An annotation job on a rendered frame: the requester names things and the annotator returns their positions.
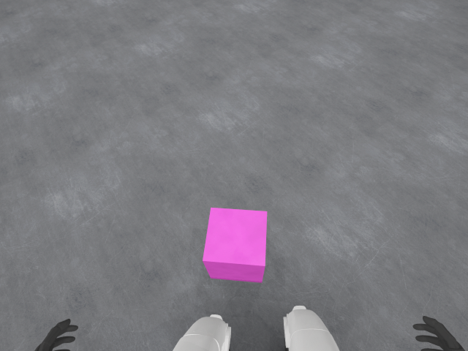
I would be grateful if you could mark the robot right thigh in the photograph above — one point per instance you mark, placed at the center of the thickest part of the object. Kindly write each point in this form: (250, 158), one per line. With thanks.
(305, 331)

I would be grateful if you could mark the robot left thigh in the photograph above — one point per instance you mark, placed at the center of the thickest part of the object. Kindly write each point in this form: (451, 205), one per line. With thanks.
(206, 334)

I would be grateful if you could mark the robot thigh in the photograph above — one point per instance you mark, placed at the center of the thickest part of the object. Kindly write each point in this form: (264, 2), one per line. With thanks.
(305, 331)
(206, 334)

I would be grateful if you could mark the carton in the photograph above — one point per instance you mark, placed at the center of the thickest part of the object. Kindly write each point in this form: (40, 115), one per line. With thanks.
(235, 244)

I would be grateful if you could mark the robot left hand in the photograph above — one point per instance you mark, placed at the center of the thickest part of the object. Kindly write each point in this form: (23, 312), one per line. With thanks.
(51, 339)

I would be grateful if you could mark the robot right hand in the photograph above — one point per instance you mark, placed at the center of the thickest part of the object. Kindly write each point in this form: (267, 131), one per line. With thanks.
(444, 338)

